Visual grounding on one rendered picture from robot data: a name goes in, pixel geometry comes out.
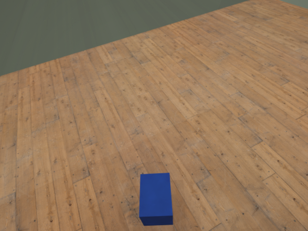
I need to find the carton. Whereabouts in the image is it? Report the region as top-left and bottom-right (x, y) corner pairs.
(139, 173), (173, 226)

